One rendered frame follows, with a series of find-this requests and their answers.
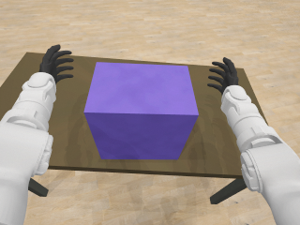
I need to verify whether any left robot hand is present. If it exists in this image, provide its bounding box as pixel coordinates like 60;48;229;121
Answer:
39;44;74;84

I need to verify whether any robot right forearm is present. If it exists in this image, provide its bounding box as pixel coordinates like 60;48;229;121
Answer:
220;85;300;166

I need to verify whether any right robot hand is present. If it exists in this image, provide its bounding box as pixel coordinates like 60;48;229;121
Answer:
207;57;239;96

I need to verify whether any carton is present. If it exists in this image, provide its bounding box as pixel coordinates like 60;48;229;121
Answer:
83;62;199;160

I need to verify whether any robot left forearm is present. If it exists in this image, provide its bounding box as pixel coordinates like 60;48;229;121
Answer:
0;72;56;132

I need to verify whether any table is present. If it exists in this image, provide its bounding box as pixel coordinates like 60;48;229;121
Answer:
0;52;269;204

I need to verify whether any left robot upper arm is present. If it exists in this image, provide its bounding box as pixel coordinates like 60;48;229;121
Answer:
0;122;53;225

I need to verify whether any right robot upper arm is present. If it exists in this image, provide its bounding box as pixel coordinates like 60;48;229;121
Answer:
240;143;300;225

